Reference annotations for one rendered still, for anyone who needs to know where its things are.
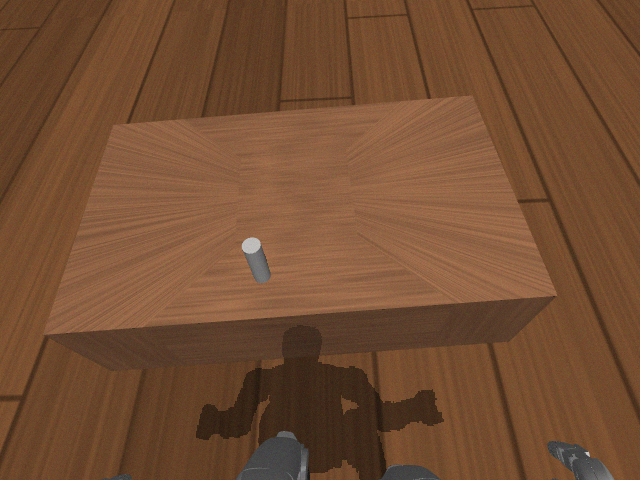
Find can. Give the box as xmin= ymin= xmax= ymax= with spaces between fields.
xmin=242 ymin=237 xmax=271 ymax=283

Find right robot hand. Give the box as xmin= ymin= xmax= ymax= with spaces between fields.
xmin=547 ymin=441 xmax=615 ymax=480

